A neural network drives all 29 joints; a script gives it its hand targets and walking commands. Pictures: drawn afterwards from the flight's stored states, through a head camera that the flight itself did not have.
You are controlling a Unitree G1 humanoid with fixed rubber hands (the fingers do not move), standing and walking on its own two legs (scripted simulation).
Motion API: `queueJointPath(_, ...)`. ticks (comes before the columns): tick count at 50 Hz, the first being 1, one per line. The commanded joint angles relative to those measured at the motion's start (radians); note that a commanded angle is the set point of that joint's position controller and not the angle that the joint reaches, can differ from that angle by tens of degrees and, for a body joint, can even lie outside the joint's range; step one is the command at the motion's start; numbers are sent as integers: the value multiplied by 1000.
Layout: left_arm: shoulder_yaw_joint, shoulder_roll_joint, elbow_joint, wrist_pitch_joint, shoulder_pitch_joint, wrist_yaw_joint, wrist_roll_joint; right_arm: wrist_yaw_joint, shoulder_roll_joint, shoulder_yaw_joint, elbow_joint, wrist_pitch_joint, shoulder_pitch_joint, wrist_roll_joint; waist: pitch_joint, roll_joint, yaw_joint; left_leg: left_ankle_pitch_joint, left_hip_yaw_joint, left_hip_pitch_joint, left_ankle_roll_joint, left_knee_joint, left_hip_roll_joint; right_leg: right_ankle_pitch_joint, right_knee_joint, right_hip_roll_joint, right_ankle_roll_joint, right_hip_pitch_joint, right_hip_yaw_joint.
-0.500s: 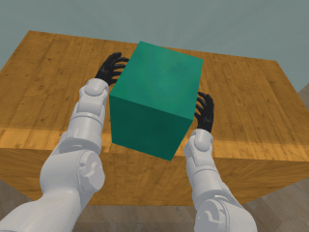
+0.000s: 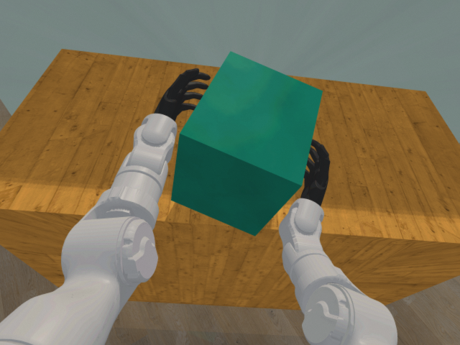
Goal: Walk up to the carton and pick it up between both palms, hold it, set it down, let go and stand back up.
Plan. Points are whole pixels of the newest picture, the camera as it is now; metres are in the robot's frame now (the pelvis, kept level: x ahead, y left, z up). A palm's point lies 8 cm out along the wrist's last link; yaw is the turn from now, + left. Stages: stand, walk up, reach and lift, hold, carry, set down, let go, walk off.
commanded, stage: reach and lift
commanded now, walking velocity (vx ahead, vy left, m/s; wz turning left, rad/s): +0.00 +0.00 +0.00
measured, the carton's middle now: (243, 148) +0.47 -0.03 +0.06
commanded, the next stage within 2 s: none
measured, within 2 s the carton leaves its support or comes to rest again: neither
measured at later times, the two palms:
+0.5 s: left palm (167, 116) +0.47 +0.11 +0.13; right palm (311, 185) +0.39 -0.15 +0.07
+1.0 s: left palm (157, 93) +0.42 +0.11 +0.22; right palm (329, 175) +0.36 -0.14 +0.14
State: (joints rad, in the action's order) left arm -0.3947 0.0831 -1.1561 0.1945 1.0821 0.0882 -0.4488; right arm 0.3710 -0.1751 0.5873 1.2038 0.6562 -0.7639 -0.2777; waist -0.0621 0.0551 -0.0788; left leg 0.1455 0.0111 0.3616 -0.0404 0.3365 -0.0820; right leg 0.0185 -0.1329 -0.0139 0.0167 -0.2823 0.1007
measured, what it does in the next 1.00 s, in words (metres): stands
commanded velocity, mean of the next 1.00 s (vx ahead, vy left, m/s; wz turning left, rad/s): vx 0.00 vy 0.00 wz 0.00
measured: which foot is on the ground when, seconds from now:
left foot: down 0.00-1.00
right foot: down 0.00-1.00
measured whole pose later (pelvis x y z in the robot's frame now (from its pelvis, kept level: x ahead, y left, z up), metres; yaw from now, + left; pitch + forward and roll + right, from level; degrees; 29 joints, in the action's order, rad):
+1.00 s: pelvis -0.01 +0.01 +0.00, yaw +0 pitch -3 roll -2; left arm -0.28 0.05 -0.77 -0.25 0.95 0.01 -0.28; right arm 0.35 -0.04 0.08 0.83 0.09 -0.67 0.11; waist -0.02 0.03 -0.10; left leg 0.18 0.03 0.12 -0.02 0.35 -0.06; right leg 0.06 -0.18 -0.03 0.04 -0.07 0.08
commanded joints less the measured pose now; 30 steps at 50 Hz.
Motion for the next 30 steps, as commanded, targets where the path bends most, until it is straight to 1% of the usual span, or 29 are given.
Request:
queueJointPath(1,177,-604,-35,63,465,85,-33,-137,-446,-311,-109,26,-742,-162,-542,-104,23,-132,128,-126,16,-40,91,-220,-70,43,0,283,35)
queueJointPath(4,157,-598,-51,53,466,77,-33,-144,-454,-319,-126,-1,-751,-164,-558,-92,42,-82,131,-109,29,-55,91,-175,-68,39,-1,280,23)
queueJointPath(6,152,-598,-55,47,459,73,-30,-149,-461,-333,-147,-19,-754,-165,-579,-85,54,-83,133,-115,35,-58,90,-176,-69,40,1,287,20)
queueJointPath(8,151,-598,-41,40,460,70,-26,-157,-465,-349,-152,-40,-745,-154,-591,-84,56,-87,132,-128,36,-63,90,-175,-68,42,1,285,20)
queueJointPath(10,167,-610,-18,36,460,63,-13,-166,-466,-377,-188,-49,-755,-138,-636,-98,68,-137,132,-164,31,-52,89,-201,-72,48,-1,274,23)
queueJointPath(12,184,-617,-12,30,451,57,-2,-176,-460,-408,-200,-58,-756,-123,-657,-103,72,-201,129,-204,24,-37,88,-245,-75,58,-3,272,28)
queueJointPath(15,222,-636,4,26,435,56,26,-186,-454,-450,-224,-68,-756,-95,-688,-102,66,-288,121,-251,12,-12,88,-316,-83,69,-2,270,32)
queueJointPath(20,322,-684,66,35,428,47,86,-196,-448,-530,-255,-67,-763,-38,-745,-124,38,-457,100,-321,-18,44,87,-440,-102,85,-9,269,37)
queueJointPath(24,396,-711,125,23,433,35,125,-194,-448,-591,-290,-80,-775,22,-759,-151,22,-520,83,-344,-32,75,90,-484,-113,88,-9,264,32)
queueJointPath(27,446,-740,169,0,419,27,157,-187,-457,-653,-356,-99,-802,80,-778,-154,17,-558,69,-350,-31,95,96,-532,-123,90,-4,285,23)
queueJointPath(30,487,-773,219,-34,401,24,187,-178,-476,-723,-462,-132,-840,143,-809,-148,13,-565,55,-337,-20,106,103,-584,-140,87,4,326,9)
